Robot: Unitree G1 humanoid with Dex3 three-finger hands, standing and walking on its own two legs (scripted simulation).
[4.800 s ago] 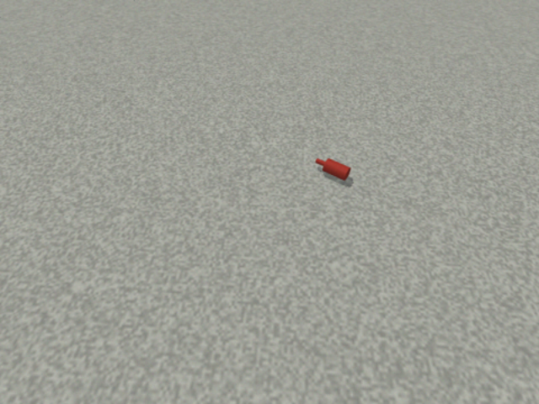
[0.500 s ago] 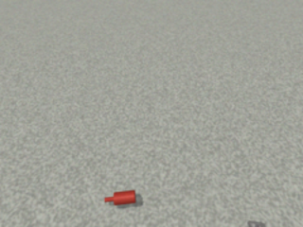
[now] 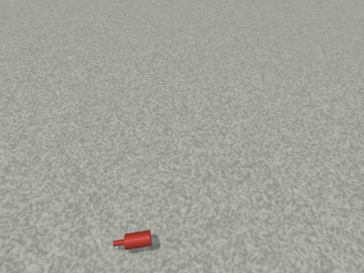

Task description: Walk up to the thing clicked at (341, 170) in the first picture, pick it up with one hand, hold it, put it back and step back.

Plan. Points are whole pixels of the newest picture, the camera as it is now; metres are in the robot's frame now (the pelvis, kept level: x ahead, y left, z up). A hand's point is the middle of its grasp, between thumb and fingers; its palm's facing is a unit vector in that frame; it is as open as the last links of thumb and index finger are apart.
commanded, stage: walk up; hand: left
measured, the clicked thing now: (132, 240) +0.41 +0.22 -0.74
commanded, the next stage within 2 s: none
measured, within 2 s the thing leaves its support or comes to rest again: neither
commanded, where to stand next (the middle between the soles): +0.06 -0.02 m, yaw +2 degrees
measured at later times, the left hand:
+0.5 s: hand out of the picture +0.08 +0.26 -0.15, palm faces +0.00 -0.94 -0.35, open 7.4 cm
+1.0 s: hand out of the picture +0.10 +0.22 -0.15, palm faces -0.01 -0.92 -0.40, open 7.4 cm
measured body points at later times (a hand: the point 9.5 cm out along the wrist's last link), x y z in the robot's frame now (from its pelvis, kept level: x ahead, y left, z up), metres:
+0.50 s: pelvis +0.01 +0.00 +0.00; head +0.01 +0.00 +0.45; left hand +0.08 +0.31 -0.13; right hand +0.10 -0.30 -0.13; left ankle +0.04 +0.14 -0.74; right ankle -0.03 -0.15 -0.74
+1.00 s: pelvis +0.06 -0.04 +0.00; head +0.09 -0.06 +0.45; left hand +0.10 +0.27 -0.12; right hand +0.10 -0.36 -0.14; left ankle +0.08 +0.10 -0.71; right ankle +0.02 -0.14 -0.74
